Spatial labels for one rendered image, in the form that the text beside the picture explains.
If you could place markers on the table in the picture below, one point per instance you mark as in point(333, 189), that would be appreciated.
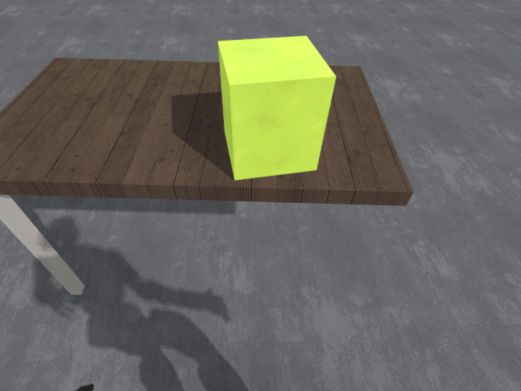
point(153, 129)

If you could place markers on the carton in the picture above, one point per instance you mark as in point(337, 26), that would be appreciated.
point(276, 97)

